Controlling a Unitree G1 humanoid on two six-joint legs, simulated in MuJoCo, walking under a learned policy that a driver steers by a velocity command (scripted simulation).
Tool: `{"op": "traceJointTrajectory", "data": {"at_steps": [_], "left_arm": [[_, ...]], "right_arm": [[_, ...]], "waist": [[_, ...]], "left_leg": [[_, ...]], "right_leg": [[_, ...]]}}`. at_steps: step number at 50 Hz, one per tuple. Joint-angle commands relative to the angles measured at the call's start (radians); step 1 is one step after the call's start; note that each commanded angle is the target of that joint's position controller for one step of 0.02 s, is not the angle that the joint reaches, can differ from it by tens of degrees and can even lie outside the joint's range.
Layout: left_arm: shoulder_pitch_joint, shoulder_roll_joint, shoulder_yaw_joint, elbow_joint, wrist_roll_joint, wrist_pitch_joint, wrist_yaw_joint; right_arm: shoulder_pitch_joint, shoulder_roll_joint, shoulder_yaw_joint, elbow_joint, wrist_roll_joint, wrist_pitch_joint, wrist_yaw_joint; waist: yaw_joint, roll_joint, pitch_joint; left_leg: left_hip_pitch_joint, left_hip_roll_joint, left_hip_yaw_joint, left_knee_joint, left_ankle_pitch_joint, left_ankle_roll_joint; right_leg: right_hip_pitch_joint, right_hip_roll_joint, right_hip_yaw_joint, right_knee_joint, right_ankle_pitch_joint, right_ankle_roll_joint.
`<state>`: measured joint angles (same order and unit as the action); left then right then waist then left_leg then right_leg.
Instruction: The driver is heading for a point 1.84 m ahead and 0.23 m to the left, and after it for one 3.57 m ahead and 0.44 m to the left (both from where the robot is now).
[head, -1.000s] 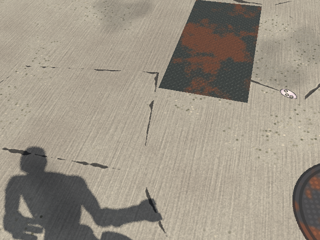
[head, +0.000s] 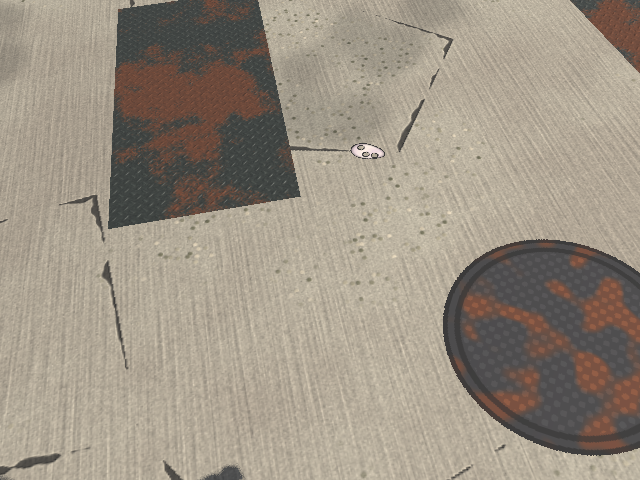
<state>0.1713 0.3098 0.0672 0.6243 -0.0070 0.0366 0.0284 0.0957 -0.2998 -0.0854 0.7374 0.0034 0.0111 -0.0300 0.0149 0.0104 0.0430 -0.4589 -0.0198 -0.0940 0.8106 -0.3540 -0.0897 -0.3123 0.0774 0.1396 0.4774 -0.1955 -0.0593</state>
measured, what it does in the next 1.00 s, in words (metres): steps on the spot: left foot, then right foot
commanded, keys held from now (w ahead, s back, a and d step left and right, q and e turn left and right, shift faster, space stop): e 0.08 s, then no key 0.92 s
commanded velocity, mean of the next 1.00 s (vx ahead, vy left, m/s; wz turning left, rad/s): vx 0.00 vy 0.00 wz -0.18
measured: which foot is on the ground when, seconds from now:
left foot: up 0.00-0.12, down 0.14-1.00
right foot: down 0.00-0.14, up 0.16-0.46, down 0.48-1.00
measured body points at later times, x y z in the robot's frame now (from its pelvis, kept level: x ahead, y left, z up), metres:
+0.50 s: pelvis -0.01 +0.02 -0.01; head +0.02 +0.02 +0.44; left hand +0.18 +0.26 -0.11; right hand +0.09 -0.26 -0.12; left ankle +0.02 +0.15 -0.74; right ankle -0.04 -0.11 -0.74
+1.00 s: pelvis -0.01 -0.01 +0.00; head +0.00 -0.01 +0.44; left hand +0.14 +0.22 -0.12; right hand +0.02 -0.29 -0.14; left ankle +0.02 +0.15 -0.74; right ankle -0.04 -0.11 -0.74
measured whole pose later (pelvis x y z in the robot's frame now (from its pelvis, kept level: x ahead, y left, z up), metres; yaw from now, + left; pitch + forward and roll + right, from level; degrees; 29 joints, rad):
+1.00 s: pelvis -0.01 -0.01 +0.00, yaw -9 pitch -2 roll +0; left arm 0.22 0.23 0.02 0.80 0.01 0.00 0.01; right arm 0.20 -0.27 -0.04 0.95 -0.01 0.00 -0.04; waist -0.02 0.00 0.04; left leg -0.20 0.05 -0.04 0.48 -0.25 -0.06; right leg -0.17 0.04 0.05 0.50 -0.30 -0.02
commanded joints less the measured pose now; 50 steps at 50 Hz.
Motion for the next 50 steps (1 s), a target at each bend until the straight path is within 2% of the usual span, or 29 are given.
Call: {"op": "traceJointTrajectory", "data": {"at_steps": [1, 4, 6, 7, 8, 9, 10, 11, 12, 13, 16, 18, 20, 22, 23, 24, 25, 26, 27, 28, 30, 35, 42, 50], "left_arm": [[-0.021, 0.181, 0.055, -0.074, -0.001, -0.004, -0.002], [-0.041, 0.178, 0.056, -0.083, -0.010, 0.003, -0.006], [-0.068, 0.156, 0.047, -0.090, -0.021, 0.010, 0.000], [-0.029, 0.118, 0.036, -0.087, -0.013, 0.009, 0.003], [0.036, 0.076, 0.025, -0.088, -0.001, 0.002, 0.000], [0.002, 0.148, 0.047, -0.094, 0.007, -0.009, 0.003], [0.018, 0.199, 0.066, -0.075, 0.004, -0.012, 0.003], [0.027, 0.192, 0.070, -0.052, 0.000, -0.007, 0.003], [0.036, 0.164, 0.065, -0.036, 0.001, 0.001, 0.007], [0.036, 0.135, 0.057, -0.031, 0.001, 0.007, 0.007], [-0.002, 0.065, 0.029, -0.042, -0.005, 0.006, 0.002], [-0.032, 0.031, 0.010, -0.049, 0.000, 0.003, -0.003], [-0.032, 0.051, 0.014, -0.041, -0.008, 0.001, -0.005], [0.029, 0.053, 0.017, -0.005, -0.005, -0.002, -0.007], [0.031, 0.072, 0.017, -0.003, 0.005, -0.003, -0.006], [0.041, 0.123, 0.023, -0.013, 0.014, -0.003, 0.002], [0.015, 0.158, 0.030, -0.002, 0.023, -0.001, 0.003], [-0.010, 0.087, 0.015, -0.011, 0.024, -0.007, -0.010], [-0.014, 0.054, 0.005, -0.006, 0.030, -0.013, -0.016], [-0.008, 0.062, 0.006, 0.002, 0.033, -0.019, -0.016], [0.002, 0.061, 0.002, 0.013, 0.028, -0.033, -0.016], [0.016, 0.046, -0.008, 0.032, 0.024, -0.043, -0.012], [0.029, 0.037, -0.013, 0.070, 0.021, -0.052, -0.013], [0.050, 0.031, -0.014, 0.134, 0.017, -0.054, -0.013]], "right_arm": [[-0.024, -0.086, -0.021, -0.073, 0.005, -0.026, 0.009], [0.004, -0.091, -0.025, -0.073, 0.010, -0.041, 0.022], [0.075, -0.092, -0.028, -0.049, 0.004, -0.049, 0.032], [0.088, -0.135, -0.037, -0.051, -0.010, -0.048, 0.029], [0.036, -0.212, -0.047, -0.070, -0.027, -0.038, 0.023], [0.049, -0.181, -0.041, -0.073, -0.049, -0.040, 0.025], [0.022, -0.148, -0.029, -0.086, -0.037, -0.044, 0.023], [-0.014, -0.121, -0.021, -0.087, -0.022, -0.043, 0.019], [-0.027, -0.106, -0.014, -0.088, -0.008, -0.043, 0.018], [-0.024, -0.095, -0.007, -0.083, -0.001, -0.042, 0.016], [0.002, -0.079, 0.003, -0.065, -0.009, -0.031, 0.012], [0.010, -0.098, 0.000, -0.060, -0.009, -0.021, 0.013], [0.047, -0.128, -0.006, -0.048, -0.004, -0.011, 0.016], [0.044, -0.118, 0.003, -0.039, 0.011, -0.009, 0.019], [0.083, -0.103, 0.010, -0.024, 0.012, -0.018, 0.021], [0.102, -0.084, 0.020, -0.022, -0.009, -0.033, 0.027], [0.135, -0.045, 0.030, -0.020, -0.025, -0.048, 0.034], [0.083, -0.059, 0.033, -0.014, -0.034, -0.049, 0.032], [0.044, -0.073, 0.029, -0.012, -0.030, -0.047, 0.032], [0.033, -0.070, 0.029, -0.006, -0.024, -0.043, 0.028], [0.047, -0.070, 0.028, 0.003, -0.018, -0.032, 0.020], [0.071, -0.064, 0.028, 0.049, -0.016, -0.025, 0.010], [0.092, -0.074, 0.024, 0.113, -0.011, -0.022, -0.001], [0.111, -0.078, 0.023, 0.184, -0.008, -0.017, -0.012]], "waist": [[0.010, -0.165, -0.125], [-0.002, -0.175, -0.139], [-0.045, -0.160, -0.156], [-0.028, -0.083, -0.173], [0.046, 0.175, -0.145], [0.000, 0.245, -0.119], [0.006, 0.164, -0.102], [0.020, 0.121, -0.085], [0.020, 0.109, -0.074], [0.012, 0.110, -0.071], [-0.006, 0.147, -0.093], [-0.029, 0.181, -0.108], [-0.050, 0.193, -0.111], [-0.013, 0.167, -0.101], [-0.017, 0.135, -0.102], [-0.034, 0.041, -0.137], [-0.088, -0.132, -0.144], [-0.049, -0.124, -0.134], [-0.033, -0.099, -0.100], [-0.026, -0.092, -0.080], [-0.031, -0.106, -0.041], [-0.032, -0.071, -0.020], [-0.031, -0.032, -0.030], [-0.031, -0.024, -0.034]], "left_leg": [[0.009, -0.017, -0.003, -0.085, -0.021, 0.008], [0.078, -0.029, -0.001, -0.216, -0.006, 0.029], [0.226, -0.008, 0.025, -0.435, 0.188, 0.059], [0.334, 0.113, -0.067, -0.472, 0.281, 0.103], [0.387, 0.296, -0.282, -0.491, 0.480, 0.221], [0.315, 0.415, -0.427, -0.514, 0.536, 0.376], [0.297, 0.398, -0.379, -0.507, 0.505, 0.390], [0.291, 0.331, -0.287, -0.490, 0.467, 0.344], [0.306, 0.283, -0.228, -0.478, 0.440, 0.307], [0.317, 0.267, -0.199, -0.468, 0.481, 0.303], [0.354, 0.214, -0.108, -0.456, 0.530, 0.298], [0.351, 0.205, -0.088, -0.446, 0.535, 0.295], [0.355, 0.220, -0.113, -0.432, 0.540, 0.304], [0.318, 0.206, -0.105, -0.407, 0.521, 0.274], [0.274, 0.194, -0.103, -0.408, 0.470, 0.228], [0.205, 0.162, -0.065, -0.371, 0.375, 0.163], [0.202, 0.073, 0.033, -0.375, 0.186, 0.099], [0.268, 0.064, 0.051, -0.373, 0.149, 0.059], [0.267, 0.058, 0.056, -0.365, 0.170, 0.045], [0.266, 0.056, 0.060, -0.355, 0.188, 0.048], [0.258, 0.062, 0.052, -0.356, 0.216, 0.054], [0.271, 0.063, 0.052, -0.363, 0.216, 0.044], [0.288, 0.070, 0.047, -0.370, 0.244, 0.033], [0.300, 0.071, 0.048, -0.374, 0.265, 0.034]], "right_leg": [[0.140, -0.246, 0.321, -0.103, 0.206, -0.175], [0.161, -0.230, 0.381, -0.065, 0.272, -0.160], [0.123, -0.185, 0.345, -0.007, 0.244, -0.102], [0.040, -0.133, 0.288, 0.071, 0.079, -0.046], [-0.123, 0.028, 0.102, 0.246, -0.266, 0.020], [-0.202, 0.049, 0.042, 0.467, -0.476, 0.073], [-0.215, 0.017, 0.063, 0.615, -0.434, 0.097], [-0.221, 0.010, 0.062, 0.667, -0.374, 0.113], [-0.235, 0.009, 0.063, 0.684, -0.329, 0.129], [-0.237, 0.009, 0.065, 0.691, -0.297, 0.143], [-0.165, -0.024, -0.009, 0.497, -0.261, 0.163], [-0.062, -0.064, -0.073, 0.307, -0.275, 0.165], [0.006, -0.061, -0.109, 0.163, -0.234, 0.160], [0.130, -0.052, -0.132, -0.103, -0.019, 0.128], [0.214, -0.074, -0.091, -0.173, 0.088, 0.100], [0.320, -0.168, 0.006, -0.130, 0.293, 0.065], [0.265, -0.213, 0.041, -0.056, 0.288, 0.000], [0.179, -0.203, 0.043, -0.070, 0.148, -0.028], [0.151, -0.178, 0.032, -0.081, 0.067, -0.014], [0.132, -0.160, 0.020, -0.085, 0.040, 0.004], [0.100, -0.156, 0.022, -0.087, 0.060, 0.017], [0.077, -0.146, 0.020, -0.091, 0.032, 0.018], [0.092, -0.131, 0.006, -0.087, 0.068, 0.016], [0.103, -0.114, -0.018, -0.085, 0.105, 0.019]]}}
